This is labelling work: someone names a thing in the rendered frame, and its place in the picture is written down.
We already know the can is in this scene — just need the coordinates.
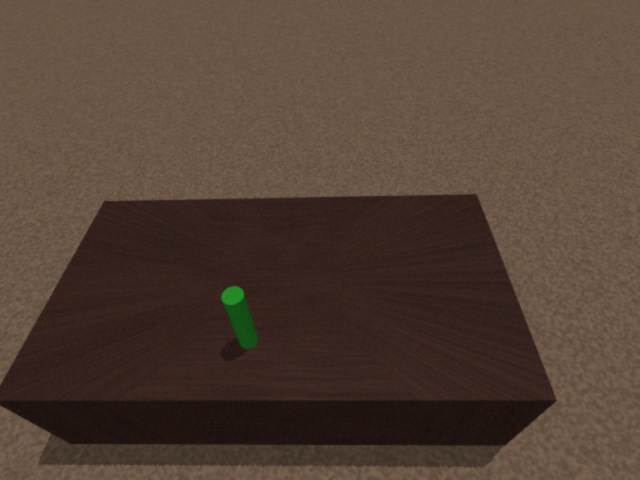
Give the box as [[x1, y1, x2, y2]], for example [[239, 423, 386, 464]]
[[221, 286, 258, 349]]

